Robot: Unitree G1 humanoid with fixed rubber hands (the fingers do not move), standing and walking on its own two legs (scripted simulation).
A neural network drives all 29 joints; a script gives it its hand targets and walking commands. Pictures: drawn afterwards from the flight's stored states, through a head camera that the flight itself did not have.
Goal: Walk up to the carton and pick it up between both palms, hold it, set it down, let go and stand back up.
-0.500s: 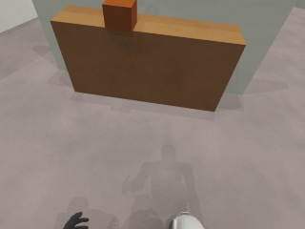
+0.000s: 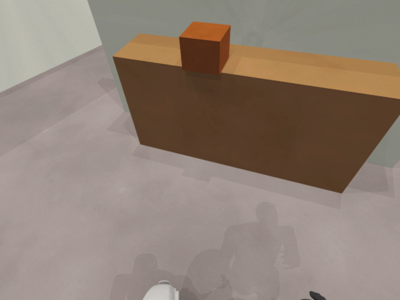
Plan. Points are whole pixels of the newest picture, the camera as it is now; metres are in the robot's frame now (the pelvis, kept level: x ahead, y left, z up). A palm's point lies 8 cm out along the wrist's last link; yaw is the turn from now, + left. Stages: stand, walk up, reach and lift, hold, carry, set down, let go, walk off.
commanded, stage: walk up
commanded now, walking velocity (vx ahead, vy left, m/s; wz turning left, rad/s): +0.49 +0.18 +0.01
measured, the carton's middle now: (205, 47) +1.14 +0.10 -0.04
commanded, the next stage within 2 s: none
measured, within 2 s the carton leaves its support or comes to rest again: neither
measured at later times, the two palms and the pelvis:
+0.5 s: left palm (109, 213) +0.35 +0.30 -0.13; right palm out of the picture +0.14 -0.15 -0.12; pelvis +0.23 +0.07 +0.00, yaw +0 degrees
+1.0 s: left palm (135, 190) +0.42 +0.25 -0.12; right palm (298, 170) +0.55 -0.24 -0.15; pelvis +0.47 +0.01 +0.00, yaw +0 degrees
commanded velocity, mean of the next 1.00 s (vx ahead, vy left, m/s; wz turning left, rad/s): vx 0.48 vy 0.00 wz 0.01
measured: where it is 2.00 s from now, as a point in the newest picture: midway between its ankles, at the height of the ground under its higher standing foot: (210, 216)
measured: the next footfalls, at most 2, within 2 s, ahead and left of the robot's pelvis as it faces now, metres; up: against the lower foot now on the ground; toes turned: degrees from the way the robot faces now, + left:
left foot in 0.12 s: +0.22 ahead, +0.18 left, +0.00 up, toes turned +10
right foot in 0.70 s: +0.49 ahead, -0.10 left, +0.00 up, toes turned -11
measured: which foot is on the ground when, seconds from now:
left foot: up 0.00-0.10, down 0.12-0.70, up 0.72-1.00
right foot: down 0.00-0.12, up 0.14-0.68, down 0.70-1.00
